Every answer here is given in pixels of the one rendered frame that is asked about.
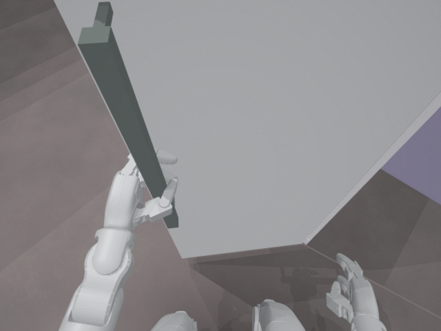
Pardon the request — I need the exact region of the right robot forearm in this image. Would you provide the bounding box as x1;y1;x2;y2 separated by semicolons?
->
351;315;387;331

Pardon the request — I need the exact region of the left robot hand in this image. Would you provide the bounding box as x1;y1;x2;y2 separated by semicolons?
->
104;147;178;233

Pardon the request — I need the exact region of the right robot hand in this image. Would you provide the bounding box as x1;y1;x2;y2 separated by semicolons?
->
326;253;379;323

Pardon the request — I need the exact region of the handle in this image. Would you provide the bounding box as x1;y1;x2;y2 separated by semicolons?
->
78;1;178;228

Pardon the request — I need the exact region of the robot thigh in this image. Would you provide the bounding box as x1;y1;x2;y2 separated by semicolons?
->
151;313;197;331
252;301;305;331

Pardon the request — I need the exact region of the fridge door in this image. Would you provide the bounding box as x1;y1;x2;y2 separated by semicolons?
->
54;0;441;259

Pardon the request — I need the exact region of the left robot forearm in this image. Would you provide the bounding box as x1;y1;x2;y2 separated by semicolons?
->
59;227;136;331

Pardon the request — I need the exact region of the left robot thigh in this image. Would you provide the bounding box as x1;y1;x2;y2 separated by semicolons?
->
151;313;197;331

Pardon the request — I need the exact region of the right robot thigh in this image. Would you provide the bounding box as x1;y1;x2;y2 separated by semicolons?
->
252;301;305;331

